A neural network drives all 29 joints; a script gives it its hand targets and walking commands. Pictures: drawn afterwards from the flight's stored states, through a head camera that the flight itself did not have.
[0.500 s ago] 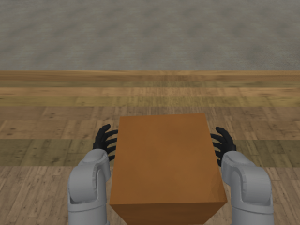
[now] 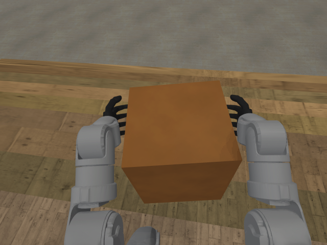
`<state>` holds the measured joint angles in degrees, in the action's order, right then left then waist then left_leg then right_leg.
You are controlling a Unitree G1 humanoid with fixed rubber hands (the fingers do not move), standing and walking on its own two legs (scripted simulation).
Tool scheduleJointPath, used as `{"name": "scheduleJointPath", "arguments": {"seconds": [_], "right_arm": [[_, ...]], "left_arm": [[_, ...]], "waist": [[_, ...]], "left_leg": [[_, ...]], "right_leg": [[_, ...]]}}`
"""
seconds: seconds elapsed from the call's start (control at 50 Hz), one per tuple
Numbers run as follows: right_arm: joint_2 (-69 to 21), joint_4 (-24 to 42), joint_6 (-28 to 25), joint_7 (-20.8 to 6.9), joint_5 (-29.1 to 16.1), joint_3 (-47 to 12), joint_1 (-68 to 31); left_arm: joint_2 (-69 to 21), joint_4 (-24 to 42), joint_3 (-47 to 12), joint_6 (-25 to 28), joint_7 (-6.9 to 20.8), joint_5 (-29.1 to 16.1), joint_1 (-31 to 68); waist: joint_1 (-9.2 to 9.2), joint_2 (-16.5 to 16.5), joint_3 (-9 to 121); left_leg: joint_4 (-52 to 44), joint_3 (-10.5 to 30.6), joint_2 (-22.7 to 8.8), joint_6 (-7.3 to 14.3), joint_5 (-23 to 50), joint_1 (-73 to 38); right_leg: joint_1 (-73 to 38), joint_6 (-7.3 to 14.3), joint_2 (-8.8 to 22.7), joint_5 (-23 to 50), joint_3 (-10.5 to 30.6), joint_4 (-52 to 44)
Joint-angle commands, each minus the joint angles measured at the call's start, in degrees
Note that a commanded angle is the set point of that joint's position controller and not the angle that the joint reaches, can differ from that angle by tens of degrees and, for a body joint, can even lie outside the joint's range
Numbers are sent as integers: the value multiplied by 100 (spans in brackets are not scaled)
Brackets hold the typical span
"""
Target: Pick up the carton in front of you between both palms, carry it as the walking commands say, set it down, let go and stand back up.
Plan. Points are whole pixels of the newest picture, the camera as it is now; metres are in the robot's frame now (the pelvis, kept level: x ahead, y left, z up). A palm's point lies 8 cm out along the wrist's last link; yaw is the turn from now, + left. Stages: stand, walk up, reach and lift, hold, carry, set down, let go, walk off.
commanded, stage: carry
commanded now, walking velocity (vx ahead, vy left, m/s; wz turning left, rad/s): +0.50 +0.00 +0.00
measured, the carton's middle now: (178, 147) +0.35 +0.02 +0.01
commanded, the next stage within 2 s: none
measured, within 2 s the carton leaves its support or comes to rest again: neither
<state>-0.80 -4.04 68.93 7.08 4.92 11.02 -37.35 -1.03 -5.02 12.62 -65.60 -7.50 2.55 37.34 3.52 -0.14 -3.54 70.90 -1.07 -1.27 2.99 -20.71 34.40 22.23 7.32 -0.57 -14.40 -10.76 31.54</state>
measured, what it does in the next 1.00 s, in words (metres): goes down: left foot, then right foot 0.12 m lower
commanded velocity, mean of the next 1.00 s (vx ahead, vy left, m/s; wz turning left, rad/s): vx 0.50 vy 0.00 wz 0.00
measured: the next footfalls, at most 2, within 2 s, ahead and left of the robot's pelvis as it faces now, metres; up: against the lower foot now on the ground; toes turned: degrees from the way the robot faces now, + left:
left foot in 0.26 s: +0.28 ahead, +0.09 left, +0.00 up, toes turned -2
right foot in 0.64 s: +0.54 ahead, -0.08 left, -0.12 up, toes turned -4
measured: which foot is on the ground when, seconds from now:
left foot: up 0.00-0.24, down 0.26-0.62, up 0.64-0.98, down 1.00-1.00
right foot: down 0.00-0.28, up 0.30-0.62, down 0.64-1.00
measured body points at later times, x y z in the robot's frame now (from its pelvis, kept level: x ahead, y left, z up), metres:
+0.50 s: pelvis +0.32 +0.01 -0.02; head +0.37 +0.01 +0.43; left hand +0.72 +0.11 +0.08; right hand +0.67 -0.19 +0.08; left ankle +0.24 +0.09 -0.73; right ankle +0.38 -0.12 -0.70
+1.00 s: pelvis +0.69 -0.03 -0.22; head +0.73 -0.03 +0.22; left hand +1.06 +0.13 -0.13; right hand +1.06 -0.17 -0.14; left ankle +0.83 +0.03 -0.94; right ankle +0.51 -0.07 -0.84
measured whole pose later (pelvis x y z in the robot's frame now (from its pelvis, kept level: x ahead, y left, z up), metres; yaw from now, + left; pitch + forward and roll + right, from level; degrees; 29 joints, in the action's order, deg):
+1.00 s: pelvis +0.69 -0.03 -0.22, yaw -3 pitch +3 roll -2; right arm -3.1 -2.1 65.8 6.5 6.5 14.1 -32.6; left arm -0.6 -8.8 10.3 -62.1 -9.0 -0.3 36.8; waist 5.6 1.9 -1.6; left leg 30.9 -5.3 0.9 5.5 19.1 30.4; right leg 15.4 6.8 -5.8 -38.8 -7.2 68.0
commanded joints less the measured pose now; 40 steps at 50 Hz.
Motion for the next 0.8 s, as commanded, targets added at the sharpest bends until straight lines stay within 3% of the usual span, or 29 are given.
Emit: {"name": "scheduleJointPath", "arguments": {"seconds": [0.0,0.08,0.12,0.16,0.2,0.22,0.24,0.26,0.28,0.3,0.32,0.36,0.38,0.42,0.44,0.46,0.48,0.52,0.54,0.56,0.58,0.6,0.62,0.64,0.66,0.7,0.72,0.74,0.78], "right_arm": [[-6103,427,-428,-1071,-2214,-3590,-3711],[-6170,510,-488,-1076,-2185,-3684,-3846],[-6160,656,-464,-1073,-2205,-3776,-3858],[-6099,725,-395,-1101,-2207,-3813,-3748],[-6003,718,-312,-1168,-2242,-3801,-3626],[-5973,685,-277,-1210,-2265,-3782,-3539],[-5904,633,-251,-1262,-2286,-3759,-3451],[-5741,480,-260,-1304,-2308,-3701,-3405],[-5886,473,-225,-1359,-2453,-3775,-3451],[-6139,596,-207,-1436,-2683,-3967,-3736],[-6355,764,-227,-1509,-2927,-4122,-4103],[-6591,1030,-282,-1572,-3293,-4302,-4696],[-6611,1087,-309,-1574,-3405,-4347,-4833],[-6584,1052,-365,-1549,-3468,-4337,-4784],[-6598,1053,-389,-1541,-3479,-4320,-4776],[-6573,920,-377,-1537,-3437,-4262,-4611],[-6534,780,-367,-1543,-3397,-4181,-4380],[-6412,400,-328,-1582,-3210,-4011,-4067],[-6347,199,-310,-1602,-3127,-3937,-3921],[-6301,71,-303,-1610,-3057,-3855,-3871],[-6298,-81,-304,-1611,-2982,-3799,-3732],[-6274,-175,-293,-1605,-2879,-3697,-3720],[-6201,-192,-309,-1576,-2730,-3477,-3908],[-5988,-421,-216,-1515,-2561,-3284,-3726],[-5848,-583,-68,-1446,-2355,-3060,-3682],[-5477,-435,1,-1279,-2033,-2754,-3828],[-5543,-300,-31,-1234,-2001,-2723,-3818],[-5565,-99,-95,-1199,-1936,-2691,-4051],[-5721,34,-208,-1152,-1842,-2715,-4144]], "left_arm": [[-6534,310,-3926,-1,1667,-2717,3859],[-6470,284,-3873,40,1664,-2573,3755],[-6389,374,-3897,20,1638,-2511,3634],[-6302,393,-3897,-45,1595,-2421,3417],[-6190,398,-3934,-117,1564,-2326,3299],[-6159,400,-3992,-146,1554,-2310,3311],[-6131,427,-4063,-162,1539,-2334,3408],[-6191,447,-4067,-223,1543,-2305,3347],[-6090,473,-3956,-244,1506,-2155,3384],[-5987,505,-3814,-256,1441,-2005,3338],[-5938,588,-3707,-241,1378,-1899,3274],[-5801,598,-3479,-178,1265,-1664,3240],[-5723,574,-3400,-152,1225,-1576,3184],[-5642,535,-3386,-112,1168,-1471,3074],[-5618,562,-3410,-92,1156,-1414,3092],[-5546,516,-3407,-103,1143,-1386,3048],[-5551,531,-3408,-123,1141,-1374,3046],[-5514,357,-3392,-178,1153,-1332,2918],[-5496,205,-3399,-204,1172,-1305,2896],[-5476,50,-3414,-228,1204,-1293,2870],[-5472,24,-3448,-244,1254,-1374,2897],[-5509,38,-3482,-260,1317,-1484,3037],[-5519,-1,-3453,-275,1427,-1612,3183],[-5512,-326,-3380,-342,1483,-1775,3087],[-5499,-528,-3398,-346,1498,-1929,3382],[-5973,-447,-3562,-335,1585,-2488,3977],[-6273,-256,-3690,-273,1625,-2732,4257],[-6567,-92,-3848,-214,1652,-2945,4656],[-6895,126,-3972,-88,1655,-3192,4952]], "waist": [[-60,-480,3122],[33,-567,2725],[13,-879,2705],[-15,-953,2908],[-284,-749,3068],[-759,-441,3142],[-1328,181,3163],[-1165,2113,3122],[-1018,2155,3231],[-1047,1223,3066],[-1041,414,2827],[-978,-109,2614],[-978,-58,2607],[-940,402,2893],[-1016,280,2775],[-1127,286,2792],[-1075,236,2562],[-1062,376,2257],[-991,556,2187],[-586,851,2552],[-159,733,2697],[254,178,2674],[662,-569,2115],[576,-683,1846],[-68,-1177,1968],[6,-674,2297],[-53,-64,2538],[-51,169,2320],[-16,28,2255]], "left_leg": [[-638,-22,-121,12,245,743],[-2657,-500,171,5,1105,307],[-3013,-751,349,81,1326,-177],[-2424,-633,174,278,1943,16],[-2677,-696,353,392,1374,-548],[-3324,-929,537,431,1495,-1755],[-3808,-596,368,416,2506,-3127],[-4206,1921,-845,1248,4766,-4318],[-4041,2935,-1417,1822,4848,-5242],[-3838,2934,-1399,1809,4212,-5239],[-3740,2762,-1397,1590,3917,-4869],[-3851,2462,-1261,1262,3756,-4164],[-4046,2379,-1241,1282,3497,-3864],[-3808,2134,-1230,1328,3895,-3907],[-3241,1711,-783,1119,3268,-4017],[-3162,1508,-546,1025,3184,-3990],[-3090,1034,-257,832,2075,-2933],[-3067,566,32,666,1014,-1393],[-2814,493,26,599,897,-1382],[-2136,220,-159,512,1486,-1380],[-1314,66,-189,377,2410,-1497],[-218,-271,-137,233,3149,-1304],[1824,-270,327,86,802,-299],[2803,-168,734,-11,-1625,698],[1709,599,473,14,-1047,1935],[1257,630,66,-73,-630,2298],[703,693,-111,-213,-487,1954],[112,655,-186,-246,-360,1689],[-219,333,-143,-173,799,997]], "right_leg": [[-3000,473,1536,3108,1793,-576],[-2793,335,1078,3990,1145,-581],[-2715,243,964,4608,796,-406],[-3197,297,1219,5110,796,233],[-2997,214,1162,5616,618,1135],[-2159,37,998,5813,217,2058],[-913,-76,718,4913,132,3341],[1106,-502,-547,40,299,5048],[2464,-574,-576,-1697,1042,5631],[2903,-532,-272,-1777,1480,5484],[3026,-484,-84,-1558,1558,4900],[2578,-537,95,-1152,1482,3484],[2183,-605,76,-1170,1384,2892],[2015,-523,90,-151,1178,3107],[2352,-443,172,969,1346,2295],[2289,-431,-21,1680,1055,1809],[1279,-407,-59,2851,958,606],[-583,-521,-460,3767,243,-119],[-784,-541,-411,3891,281,-342],[-1500,-420,-392,4286,166,353],[-1820,-317,-251,3962,293,-20],[-2459,-329,-255,3897,153,-624],[-2725,41,224,3479,693,-1114],[-3073,-69,831,4452,1276,-383],[-3943,59,1425,6249,2508,594],[-3477,799,1731,3655,3467,510],[-2768,1243,2033,2461,4043,182],[-2168,1293,2047,2734,4239,173],[-1442,959,1721,3075,3569,381]]}}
